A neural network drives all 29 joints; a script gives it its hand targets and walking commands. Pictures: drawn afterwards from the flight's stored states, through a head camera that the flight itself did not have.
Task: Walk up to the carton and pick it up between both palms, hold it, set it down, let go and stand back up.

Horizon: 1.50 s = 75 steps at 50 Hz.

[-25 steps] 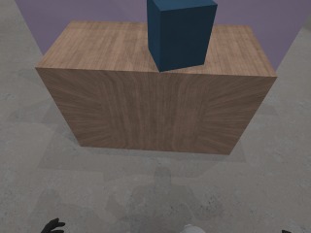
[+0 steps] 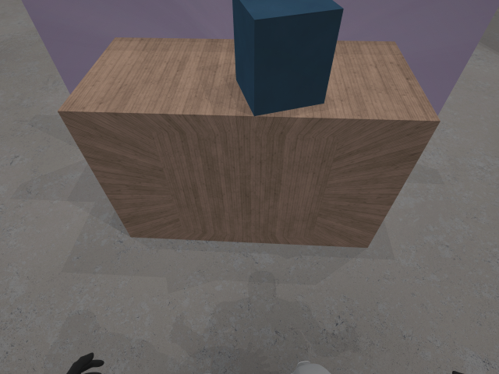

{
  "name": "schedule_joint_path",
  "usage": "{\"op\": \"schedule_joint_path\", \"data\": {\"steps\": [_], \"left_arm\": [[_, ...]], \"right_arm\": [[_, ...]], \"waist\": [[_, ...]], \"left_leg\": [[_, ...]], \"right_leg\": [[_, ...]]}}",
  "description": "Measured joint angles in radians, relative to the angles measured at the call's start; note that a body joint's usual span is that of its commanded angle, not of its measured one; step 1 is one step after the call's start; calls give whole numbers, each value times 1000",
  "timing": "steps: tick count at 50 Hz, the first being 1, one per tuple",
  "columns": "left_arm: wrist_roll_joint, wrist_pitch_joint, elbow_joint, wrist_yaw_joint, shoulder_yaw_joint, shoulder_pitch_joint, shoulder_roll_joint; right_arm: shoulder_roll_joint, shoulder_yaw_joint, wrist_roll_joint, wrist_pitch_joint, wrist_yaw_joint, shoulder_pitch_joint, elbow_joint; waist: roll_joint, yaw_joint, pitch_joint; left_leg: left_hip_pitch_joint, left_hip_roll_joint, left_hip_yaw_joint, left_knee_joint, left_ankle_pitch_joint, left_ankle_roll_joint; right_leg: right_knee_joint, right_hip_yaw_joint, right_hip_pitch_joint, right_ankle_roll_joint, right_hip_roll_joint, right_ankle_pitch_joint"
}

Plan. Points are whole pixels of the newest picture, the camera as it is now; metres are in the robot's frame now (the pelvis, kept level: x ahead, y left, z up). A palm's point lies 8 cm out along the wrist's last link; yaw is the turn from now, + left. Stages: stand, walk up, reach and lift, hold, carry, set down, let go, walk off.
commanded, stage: walk up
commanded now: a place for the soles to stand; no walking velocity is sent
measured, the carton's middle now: (280, 50) +0.89 -0.06 +0.08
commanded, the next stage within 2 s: none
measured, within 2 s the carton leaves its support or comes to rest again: neither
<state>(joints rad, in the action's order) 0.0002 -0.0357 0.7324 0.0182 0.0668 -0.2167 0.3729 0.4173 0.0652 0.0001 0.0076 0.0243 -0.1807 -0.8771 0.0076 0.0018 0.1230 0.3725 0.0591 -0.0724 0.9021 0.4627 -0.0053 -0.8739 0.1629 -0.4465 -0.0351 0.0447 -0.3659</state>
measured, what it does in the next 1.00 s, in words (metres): stands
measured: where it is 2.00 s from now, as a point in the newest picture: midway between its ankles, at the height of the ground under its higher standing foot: outside the picture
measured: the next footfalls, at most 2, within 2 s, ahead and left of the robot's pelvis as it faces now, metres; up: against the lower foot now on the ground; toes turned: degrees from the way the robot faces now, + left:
left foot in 1.72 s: +0.16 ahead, +0.12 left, +0.00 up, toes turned -1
right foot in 1.98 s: +0.23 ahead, -0.15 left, +0.00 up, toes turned +0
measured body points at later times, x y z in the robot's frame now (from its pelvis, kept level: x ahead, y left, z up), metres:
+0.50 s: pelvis -0.01 +0.00 +0.00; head +0.02 +0.00 +0.45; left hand +0.12 +0.31 -0.10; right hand +0.09 -0.33 -0.10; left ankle +0.02 +0.12 -0.69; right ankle +0.06 -0.15 -0.69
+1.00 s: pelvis -0.01 +0.00 +0.00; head +0.01 +0.00 +0.45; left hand +0.12 +0.30 -0.09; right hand +0.08 -0.33 -0.10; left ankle +0.02 +0.12 -0.69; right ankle +0.06 -0.15 -0.69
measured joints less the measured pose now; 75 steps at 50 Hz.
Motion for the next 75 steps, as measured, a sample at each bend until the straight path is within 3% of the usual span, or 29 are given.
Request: {"op": "schedule_joint_path", "data": {"steps": [61, 65, 71, 75], "left_arm": [[0, -2, 32, 0, -1, 0, 0], [0, -7, 32, -9, -1, -5, 0], [0, -15, 32, -26, -1, -5, 8], [0, -65, 32, -34, -1, -16, 8]], "right_arm": [[-10, 0, 0, -5, 0, 21, -49], [-2, 0, 0, 2, 5, 18, -39], [16, 0, 0, 31, 6, -25, -37], [24, 0, 0, 26, 6, -49, -43]], "waist": [[8, 0, -2], [1, 0, -13], [-14, 0, -28], [-32, -2, -39]], "left_leg": [[-4, -5, -11, -30, -31, 0], [-6, -5, -10, -6, 72, 0], [-49, 19, -20, -46, -2, -3], [-32, 24, 27, 54, 32, -3]], "right_leg": [[21, 8, 8, 1, -2, 19], [-4, 6, 8, 4, -1, -77], [-7, -33, 7, 4, -7, -114], [38, -66, 32, 12, 2, 13]]}}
